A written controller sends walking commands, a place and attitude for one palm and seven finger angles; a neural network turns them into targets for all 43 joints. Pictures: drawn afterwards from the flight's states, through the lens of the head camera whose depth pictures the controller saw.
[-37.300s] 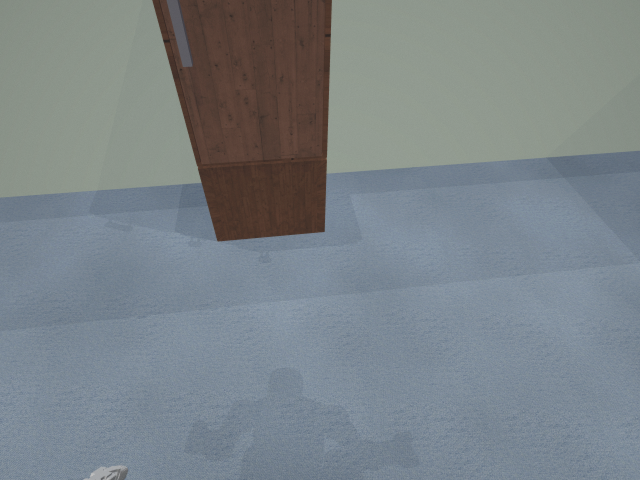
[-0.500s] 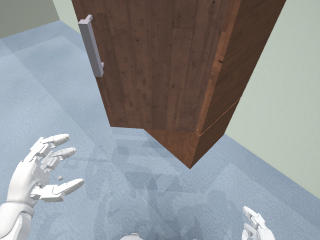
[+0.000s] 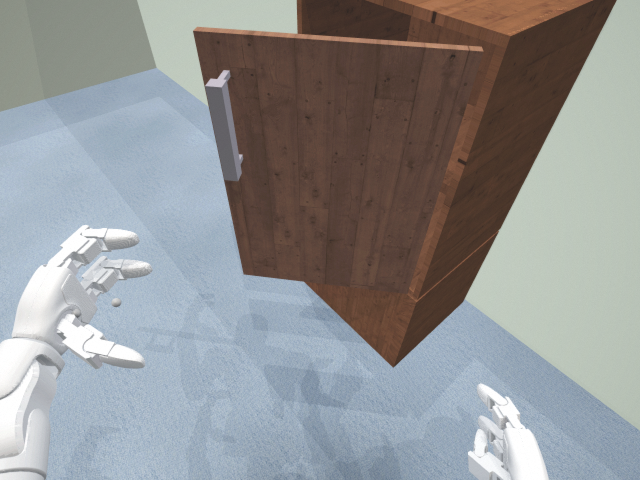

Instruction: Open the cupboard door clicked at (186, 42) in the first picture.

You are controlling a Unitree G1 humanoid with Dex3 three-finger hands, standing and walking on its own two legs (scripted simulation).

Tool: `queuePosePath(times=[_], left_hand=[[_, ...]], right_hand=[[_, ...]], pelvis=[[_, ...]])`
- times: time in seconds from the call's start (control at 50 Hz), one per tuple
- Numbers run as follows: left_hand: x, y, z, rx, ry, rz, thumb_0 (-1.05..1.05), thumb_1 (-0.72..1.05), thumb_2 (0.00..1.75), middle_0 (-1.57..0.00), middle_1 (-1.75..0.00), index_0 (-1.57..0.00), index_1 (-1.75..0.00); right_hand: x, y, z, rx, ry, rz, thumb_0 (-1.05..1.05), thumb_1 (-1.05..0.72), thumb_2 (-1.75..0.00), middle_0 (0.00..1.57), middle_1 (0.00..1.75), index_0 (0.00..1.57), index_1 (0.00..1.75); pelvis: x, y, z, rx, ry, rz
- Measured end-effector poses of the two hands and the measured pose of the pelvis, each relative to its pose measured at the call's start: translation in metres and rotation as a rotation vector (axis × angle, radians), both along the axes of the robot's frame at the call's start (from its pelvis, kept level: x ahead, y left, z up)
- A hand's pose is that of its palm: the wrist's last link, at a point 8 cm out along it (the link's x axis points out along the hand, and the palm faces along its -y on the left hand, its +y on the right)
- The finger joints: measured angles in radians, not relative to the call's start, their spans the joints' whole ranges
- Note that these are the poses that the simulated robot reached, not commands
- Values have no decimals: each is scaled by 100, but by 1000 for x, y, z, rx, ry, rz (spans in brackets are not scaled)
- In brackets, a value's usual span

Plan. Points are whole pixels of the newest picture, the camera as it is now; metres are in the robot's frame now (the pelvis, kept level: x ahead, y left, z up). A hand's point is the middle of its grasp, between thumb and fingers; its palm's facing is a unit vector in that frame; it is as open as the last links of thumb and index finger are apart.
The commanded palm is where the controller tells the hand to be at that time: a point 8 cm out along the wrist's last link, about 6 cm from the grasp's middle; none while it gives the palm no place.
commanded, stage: raise the hand with hooked fingers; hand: left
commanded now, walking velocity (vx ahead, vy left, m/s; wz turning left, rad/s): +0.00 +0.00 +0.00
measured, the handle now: (229, 127) +0.62 +0.22 +0.12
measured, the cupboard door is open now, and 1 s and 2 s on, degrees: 41 41 41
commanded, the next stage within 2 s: move the hooked fingers beside the handle in 0.74 s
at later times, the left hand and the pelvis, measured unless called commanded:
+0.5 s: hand (128, 265) +0.30 +0.25 +0.14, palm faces +0.00 -1.00 -0.03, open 14.0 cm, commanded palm +0.27 +0.30 +0.15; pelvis +0.00 -0.02 +0.01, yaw -1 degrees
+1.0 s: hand (134, 255) +0.31 +0.25 +0.14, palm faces +0.03 -1.00 -0.01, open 14.0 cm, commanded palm +0.30 +0.30 +0.14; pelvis +0.00 -0.03 +0.01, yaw +0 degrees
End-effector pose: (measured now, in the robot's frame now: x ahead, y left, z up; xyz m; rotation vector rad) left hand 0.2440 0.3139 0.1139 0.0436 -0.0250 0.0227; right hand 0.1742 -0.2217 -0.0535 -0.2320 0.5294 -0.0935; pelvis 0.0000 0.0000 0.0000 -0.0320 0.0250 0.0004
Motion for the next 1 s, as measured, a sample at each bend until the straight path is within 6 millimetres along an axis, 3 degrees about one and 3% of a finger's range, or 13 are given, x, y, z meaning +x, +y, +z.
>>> queuePosePath(times=[0.12, 0.3, 0.54, 0.88, 1.0], left_hand=[[10, 4, 18, 10, -14, -1, -1, -48, 31, -30, -119, -30, -119], [28, 8, 40, 6, -19, 0, -1, -50, 30, -31, -119, -30, -119], [30, -13, 28, -15, 4, -10, -1, -50, 30, -31, -120, -30, -120], [30, -19, 32, -17, 4, -10, -1, -50, 30, -31, -120, -30, -120], [43, -12, 29, -31, 16, 11, -1, -50, 30, -31, -120, -30, -120]], right_hand=[[-6, -4, -3, 2, 33, -6, 1, -90, -90, 21, 30, 21, 30], [-21, -25, -5, -11, 77, -50, 1, -90, -90, 21, 30, 21, 30], [-27, -48, -4, -20, 80, -89, 1, -90, -90, 21, 30, 20, 30], [-17, -46, -5, 6, 53, -78, 1, -90, -90, 21, 30, 20, 30], [-21, -48, -8, -14, 82, -79, 1, -90, -90, 21, 30, 20, 30]], pelvis=[[1, -3, 4, 3, -15, 2], [1, -11, 9, 11, -24, -1], [2, -21, 10, 21, -21, -16], [2, -28, 10, 24, -23, -14], [-2, -28, 9, 22, -17, -4]])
